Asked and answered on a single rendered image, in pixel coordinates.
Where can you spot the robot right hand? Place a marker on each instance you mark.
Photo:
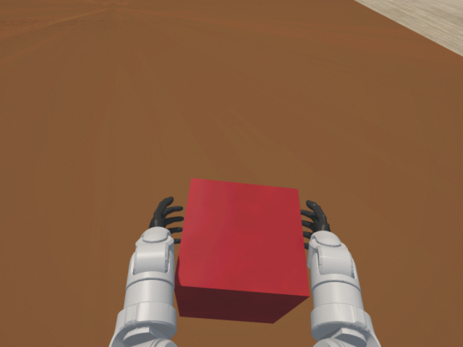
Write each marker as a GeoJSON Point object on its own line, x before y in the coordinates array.
{"type": "Point", "coordinates": [318, 217]}

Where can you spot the right robot forearm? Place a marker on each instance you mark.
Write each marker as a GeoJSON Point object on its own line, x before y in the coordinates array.
{"type": "Point", "coordinates": [338, 311]}

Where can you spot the carton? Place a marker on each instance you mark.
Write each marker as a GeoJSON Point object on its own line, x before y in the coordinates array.
{"type": "Point", "coordinates": [242, 253]}

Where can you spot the robot left hand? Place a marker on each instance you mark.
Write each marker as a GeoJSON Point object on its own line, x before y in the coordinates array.
{"type": "Point", "coordinates": [161, 212]}

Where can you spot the left robot forearm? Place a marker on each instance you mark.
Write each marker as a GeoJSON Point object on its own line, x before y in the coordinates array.
{"type": "Point", "coordinates": [148, 311]}

